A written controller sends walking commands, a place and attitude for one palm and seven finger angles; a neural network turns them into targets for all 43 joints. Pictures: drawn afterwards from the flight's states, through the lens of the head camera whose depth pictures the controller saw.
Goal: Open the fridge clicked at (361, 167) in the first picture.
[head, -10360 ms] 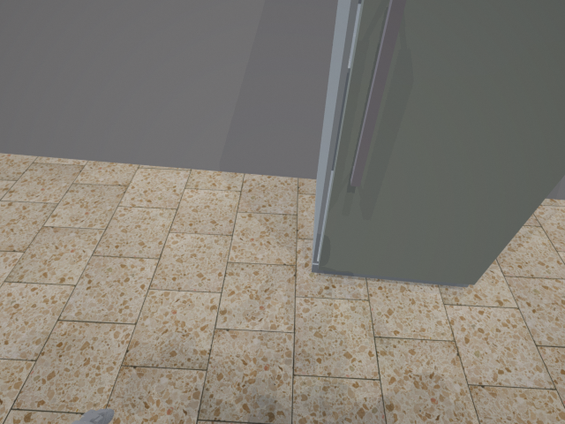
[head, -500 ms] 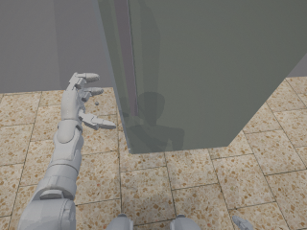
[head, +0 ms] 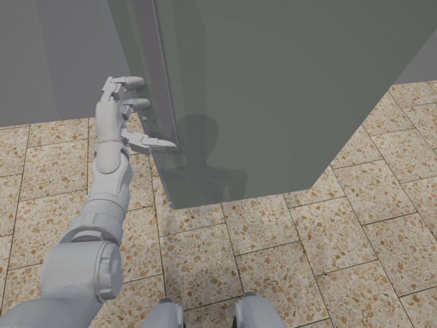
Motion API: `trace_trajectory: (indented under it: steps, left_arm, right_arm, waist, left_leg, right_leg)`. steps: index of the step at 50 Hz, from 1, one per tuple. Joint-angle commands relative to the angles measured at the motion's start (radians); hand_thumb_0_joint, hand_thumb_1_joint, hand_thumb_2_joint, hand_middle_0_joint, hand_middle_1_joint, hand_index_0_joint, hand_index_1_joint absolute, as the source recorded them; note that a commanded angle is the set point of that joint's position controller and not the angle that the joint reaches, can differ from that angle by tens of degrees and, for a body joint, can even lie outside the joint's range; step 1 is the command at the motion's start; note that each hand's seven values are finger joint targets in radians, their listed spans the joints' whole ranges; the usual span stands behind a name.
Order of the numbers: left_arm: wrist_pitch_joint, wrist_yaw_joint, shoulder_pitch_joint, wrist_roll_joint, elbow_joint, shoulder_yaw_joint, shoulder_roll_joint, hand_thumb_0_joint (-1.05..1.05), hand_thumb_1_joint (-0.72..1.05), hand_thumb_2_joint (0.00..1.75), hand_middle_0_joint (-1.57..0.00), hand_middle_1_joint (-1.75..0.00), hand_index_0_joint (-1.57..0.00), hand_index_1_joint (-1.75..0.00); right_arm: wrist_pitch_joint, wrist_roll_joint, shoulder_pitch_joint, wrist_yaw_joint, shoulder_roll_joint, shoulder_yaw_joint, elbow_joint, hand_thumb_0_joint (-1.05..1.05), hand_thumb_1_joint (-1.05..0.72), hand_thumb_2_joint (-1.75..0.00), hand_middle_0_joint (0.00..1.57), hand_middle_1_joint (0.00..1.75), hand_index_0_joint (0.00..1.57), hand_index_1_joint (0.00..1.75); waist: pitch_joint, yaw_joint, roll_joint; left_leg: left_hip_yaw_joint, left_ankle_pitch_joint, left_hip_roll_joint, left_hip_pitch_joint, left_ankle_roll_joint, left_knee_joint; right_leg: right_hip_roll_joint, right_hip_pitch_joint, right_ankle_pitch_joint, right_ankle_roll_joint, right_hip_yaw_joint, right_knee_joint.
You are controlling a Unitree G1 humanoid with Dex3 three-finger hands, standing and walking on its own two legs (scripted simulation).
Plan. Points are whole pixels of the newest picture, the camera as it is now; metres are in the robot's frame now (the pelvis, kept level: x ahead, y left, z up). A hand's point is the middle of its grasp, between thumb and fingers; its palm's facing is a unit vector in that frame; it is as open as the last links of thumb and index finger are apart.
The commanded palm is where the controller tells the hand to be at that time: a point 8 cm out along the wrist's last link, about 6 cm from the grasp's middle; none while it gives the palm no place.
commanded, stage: move the hooked fingers beside the handle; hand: left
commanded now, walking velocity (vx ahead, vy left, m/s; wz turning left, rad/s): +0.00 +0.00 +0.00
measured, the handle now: (156, 62) +0.53 +0.07 +0.16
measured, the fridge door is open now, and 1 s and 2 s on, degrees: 0 0 0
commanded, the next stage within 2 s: feel for the door with the fingertips in 0.68 s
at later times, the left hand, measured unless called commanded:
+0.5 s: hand (139, 130) +0.46 +0.11 +0.07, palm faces +0.08 -1.00 -0.02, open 14.0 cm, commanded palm +0.43 +0.17 +0.07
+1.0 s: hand (147, 124) +0.47 +0.10 +0.07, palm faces +0.06 -1.00 -0.02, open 14.0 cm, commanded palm +0.43 +0.15 +0.07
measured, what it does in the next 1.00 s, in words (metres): stands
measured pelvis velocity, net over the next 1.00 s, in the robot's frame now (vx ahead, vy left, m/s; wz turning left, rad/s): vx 0.00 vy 0.00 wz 0.01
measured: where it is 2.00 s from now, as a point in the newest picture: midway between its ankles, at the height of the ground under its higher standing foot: outside the picture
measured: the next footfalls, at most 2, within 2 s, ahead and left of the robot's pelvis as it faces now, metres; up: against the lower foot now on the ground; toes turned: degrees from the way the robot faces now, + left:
none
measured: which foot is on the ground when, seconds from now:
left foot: down 0.00-1.00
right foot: down 0.00-1.00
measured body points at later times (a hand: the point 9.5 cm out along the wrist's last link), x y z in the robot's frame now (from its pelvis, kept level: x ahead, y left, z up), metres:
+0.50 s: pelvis +0.00 +0.00 +0.01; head +0.09 +0.00 +0.45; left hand +0.45 +0.17 +0.07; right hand +0.08 -0.26 -0.11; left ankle +0.02 +0.13 -0.66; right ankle +0.01 -0.11 -0.66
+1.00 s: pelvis +0.00 +0.00 +0.00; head +0.10 +0.00 +0.44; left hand +0.46 +0.15 +0.08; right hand +0.04 -0.26 -0.12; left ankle +0.02 +0.13 -0.66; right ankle +0.01 -0.11 -0.66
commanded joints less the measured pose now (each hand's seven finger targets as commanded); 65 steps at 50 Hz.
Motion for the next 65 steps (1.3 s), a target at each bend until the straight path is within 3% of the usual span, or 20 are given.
trace_trajectory:
  steps: [1, 4, 5, 8, 11, 13, 14, 19, 22, 25, 28, 34, 37, 40, 43, 48, 52, 56, 62, 65]
  left_arm:
    - [-0.087, 0.024, -0.343, 0.007, -0.247, 0.048, 0.217, 0.0, -0.5, 0.3, -0.3, -1.2, -0.3, -1.2]
    - [-0.085, 0.011, -0.315, 0.01, -0.278, 0.054, 0.236, 0.0, -0.5, 0.3, -0.3, -1.2, -0.3, -1.2]
    - [-0.08, 0.001, -0.306, 0.003, -0.287, 0.017, 0.188, 0.0, -0.5, 0.3, -0.3, -1.2, -0.3, -1.2]
    - [-0.07, -0.027, -0.347, -0.026, -0.279, -0.014, 0.156, 0.0, -0.5, 0.3, -0.3, -1.2, -0.3, -1.2]
    - [-0.074, -0.048, -0.325, -0.045, -0.309, -0.049, 0.11, 0.0, -0.5, 0.3, -0.3, -1.2, -0.3, -1.2]
    - [-0.081, -0.053, -0.313, -0.05, -0.342, -0.086, 0.068, 0.0, -0.5, 0.3, -0.3, -1.2, -0.3, -1.2]
    - [-0.077, -0.05, -0.296, -0.048, -0.319, -0.087, 0.063, 0.0, -0.5, 0.3, -0.3, -1.2, -0.3, -1.2]
    - [-0.067, -0.016, -0.273, -0.029, -0.263, -0.049, 0.106, 0.0, -0.5, 0.3, -0.3, -1.2, -0.3, -1.2]
    - [-0.08, 0.008, -0.326, -0.015, -0.276, -0.002, 0.17, 0.0, -0.5, 0.3, -0.3, -1.2, -0.3, -1.2]
    - [-0.107, 0.017, -0.355, -0.009, -0.325, -0.026, 0.141, 0.0, -0.5, 0.3, -0.3, -1.2, -0.3, -1.2]
    - [-0.117, 0.014, -0.364, -0.009, -0.331, -0.037, 0.138, 0.0, -0.5, 0.3, -0.3, -1.2, -0.3, -1.2]
    - [-0.059, -0.02, -0.343, -0.019, -0.212, -0.084, 0.078, 0.0, -0.5, 0.3, -0.3, -1.2, -0.3, -1.2]
    - [-0.055, -0.018, -0.362, -0.038, -0.199, -0.043, 0.104, 0.0, -0.5, 0.3, -0.3, -1.2, -0.3, -1.2]
    - [-0.083, -0.007, -0.37, -0.034, -0.251, -0.001, 0.156, 0.0, -0.5, 0.3, -0.3, -1.2, -0.3, -1.2]
    - [-0.114, 0.005, -0.392, -0.02, -0.288, -0.051, 0.097, 0.0, -0.5, 0.3, -0.3, -1.2, -0.3, -1.2]
    - [-0.101, 0.026, -0.358, 0.002, -0.258, -0.098, 0.046, 0.0, -0.5, 0.3, -0.3, -1.2, -0.3, -1.2]
    - [-0.069, 0.051, -0.333, -0.01, -0.261, -0.062, 0.071, 0.0, -0.5, 0.3, -0.3, -1.2, -0.3, -1.2]
    - [-0.077, 0.078, -0.384, -0.001, -0.28, -0.088, 0.036, 0.0, -0.5, 0.3, -0.3, -1.2, -0.3, -1.2]
    - [-0.112, 0.106, -0.45, 0.04, -0.231, -0.019, 0.146, 0.0, -0.5, 0.3, -0.3, -1.2, -0.3, -1.2]
    - [-0.107, 0.091, -0.443, 0.045, -0.211, -0.066, 0.087, 0.0, -0.5, 0.3, -0.3, -1.2, -0.3, -1.2]
  right_arm:
    - [-0.008, -0.006, 0.1, -0.007, -0.139, -0.052, -0.101, 0.0, -0.9, -0.9, 0.2, 0.3, 0.2, 0.3]
    - [0.002, 0.001, 0.101, -0.012, -0.141, -0.056, -0.11, 0.0, -0.9, -0.9, 0.2, 0.3, 0.2, 0.3]
    - [0.002, 0.003, 0.098, -0.012, -0.137, -0.056, -0.112, 0.0, -0.9, -0.9, 0.2, 0.3, 0.2, 0.3]
    - [0.001, 0.013, 0.096, -0.019, -0.14, -0.058, -0.094, 0.0, -0.9, -0.9, 0.2, 0.3, 0.2, 0.3]
    - [-0.005, 0.017, 0.091, -0.02, -0.138, -0.063, -0.091, 0.0, -0.9, -0.9, 0.2, 0.3, 0.2, 0.3]
    - [-0.012, 0.018, 0.087, -0.017, -0.134, -0.063, -0.085, 0.0, -0.9, -0.9, 0.2, 0.3, 0.2, 0.3]
    - [-0.012, 0.018, 0.088, -0.015, -0.135, -0.063, -0.078, 0.0, -0.9, -0.9, 0.2, 0.3, 0.2, 0.3]
    - [-0.007, 0.014, 0.071, -0.014, -0.139, -0.059, -0.082, 0.0, -0.9, -0.9, 0.2, 0.3, 0.2, 0.3]
    - [-0.004, 0.01, 0.063, -0.019, -0.139, -0.054, -0.091, 0.0, -0.9, -0.9, 0.2, 0.3, 0.2, 0.3]
    - [-0.01, 0.008, 0.041, -0.02, -0.129, -0.053, -0.101, 0.0, -0.9, -0.9, 0.2, 0.3, 0.2, 0.3]
    - [-0.013, 0.008, 0.045, -0.02, -0.133, -0.055, -0.095, 0.0, -0.9, -0.9, 0.2, 0.3, 0.2, 0.3]
    - [-0.004, 0.014, 0.06, -0.022, -0.142, -0.054, -0.085, 0.0, -0.9, -0.9, 0.2, 0.3, 0.2, 0.3]
    - [-0.005, 0.01, 0.067, -0.026, -0.144, -0.052, -0.088, 0.0, -0.9, -0.9, 0.2, 0.3, 0.2, 0.3]
    - [-0.006, 0.006, 0.068, -0.026, -0.139, -0.052, -0.09, 0.0, -0.9, -0.9, 0.2, 0.3, 0.2, 0.3]
    - [-0.015, 0.001, 0.068, -0.016, -0.129, -0.055, -0.082, 0.0, -0.9, -0.9, 0.2, 0.3, 0.2, 0.3]
    - [-0.009, 0.0, 0.078, -0.005, -0.133, -0.061, -0.079, 0.0, -0.9, -0.9, 0.2, 0.3, 0.2, 0.3]
    - [-0.001, 0.0, 0.085, -0.008, -0.14, -0.064, -0.086, 0.0, -0.9, -0.9, 0.2, 0.3, 0.2, 0.3]
    - [-0.005, -0.004, 0.076, -0.006, -0.13, -0.06, -0.083, 0.0, -0.9, -0.9, 0.2, 0.3, 0.2, 0.3]
    - [-0.005, -0.015, 0.083, -0.016, -0.129, -0.055, -0.07, 0.0, -0.9, -0.9, 0.2, 0.3, 0.2, 0.3]
    - [-0.003, -0.016, 0.081, -0.012, -0.128, -0.055, -0.071, 0.0, -0.9, -0.9, 0.2, 0.3, 0.2, 0.3]
  waist:
    - [-0.468, 0.035, -0.025]
    - [-0.457, 0.043, -0.028]
    - [-0.45, 0.031, -0.023]
    - [-0.388, 0.005, -0.028]
    - [-0.407, 0.01, -0.012]
    - [-0.434, 0.013, 0.056]
    - [-0.407, 0.014, 0.044]
    - [-0.338, 0.021, -0.026]
    - [-0.351, 0.03, -0.033]
    - [-0.413, 0.033, 0.031]
    - [-0.444, 0.023, 0.018]
    - [-0.377, 0.004, -0.025]
    - [-0.364, 0.006, -0.047]
    - [-0.429, 0.027, -0.026]
    - [-0.441, 0.017, 0.026]
    - [-0.415, 0.008, 0.017]
    - [-0.414, 0.014, -0.022]
    - [-0.387, 0.002, -0.031]
    - [-0.396, -0.001, -0.031]
    - [-0.426, -0.002, 0.024]
  left_leg:
    - [0.005, 0.295, -0.041, 0.26, 0.034, -0.112]
    - [0.01, 0.29, -0.04, 0.261, 0.035, -0.121]
    - [0.013, 0.294, -0.041, 0.279, 0.036, -0.123]
    - [0.006, 0.271, -0.035, 0.293, 0.034, -0.129]
    - [0.001, 0.284, -0.035, 0.333, 0.033, -0.13]
    - [-0.005, 0.339, -0.032, 0.399, 0.027, -0.122]
    - [-0.012, 0.342, -0.028, 0.4, 0.024, -0.123]
    - [-0.009, 0.268, -0.038, 0.31, 0.031, -0.132]
    - [-0.008, 0.234, -0.046, 0.274, 0.035, -0.128]
    - [-0.004, 0.261, -0.045, 0.322, 0.029, -0.12]
    - [-0.013, 0.282, -0.039, 0.347, 0.027, -0.112]
    - [-0.015, 0.233, -0.041, 0.31, 0.029, -0.125]
    - [-0.013, 0.216, -0.045, 0.274, 0.034, -0.125]
    - [-0.008, 0.253, -0.046, 0.283, 0.033, -0.116]
    - [-0.012, 0.275, -0.041, 0.322, 0.029, -0.102]
    - [-0.019, 0.264, -0.037, 0.332, 0.025, -0.112]
    - [-0.009, 0.265, -0.04, 0.307, 0.03, -0.12]
    - [-0.006, 0.24, -0.041, 0.294, 0.031, -0.122]
    - [-0.002, 0.201, -0.049, 0.238, 0.038, -0.107]
    - [-0.006, 0.235, -0.046, 0.287, 0.029, -0.105]
  right_leg:
    - [0.028, 0.298, 0.397, 0.003, -0.004, -0.139]
    - [0.029, 0.32, 0.411, 0.001, 0.001, -0.149]
    - [0.031, 0.314, 0.416, 0.001, 0.0, -0.158]
    - [0.033, 0.274, 0.386, 0.001, -0.006, -0.176]
    - [0.034, 0.269, 0.388, -0.002, -0.009, -0.182]
    - [0.034, 0.236, 0.41, -0.007, -0.019, -0.169]
    - [0.034, 0.213, 0.398, -0.008, -0.027, -0.169]
    - [0.029, 0.222, 0.356, -0.003, -0.022, -0.175]
    - [0.025, 0.25, 0.336, -0.002, -0.011, -0.169]
    - [0.023, 0.245, 0.355, -0.003, -0.008, -0.155]
    - [0.027, 0.239, 0.365, -0.003, -0.014, -0.146]
    - [0.028, 0.209, 0.318, -0.003, -0.024, -0.17]
    - [0.029, 0.225, 0.31, -0.002, -0.019, -0.174]
    - [0.025, 0.263, 0.352, -0.003, -0.007, -0.158]
    - [0.027, 0.217, 0.355, -0.004, -0.015, -0.145]
    - [0.031, 0.186, 0.327, -0.007, -0.029, -0.148]
    - [0.032, 0.234, 0.35, -0.004, -0.023, -0.163]
    - [0.03, 0.223, 0.332, -0.001, -0.021, -0.169]
    - [0.022, 0.245, 0.321, 0.004, 0.001, -0.159]
    - [0.023, 0.208, 0.332, -0.003, -0.013, -0.147]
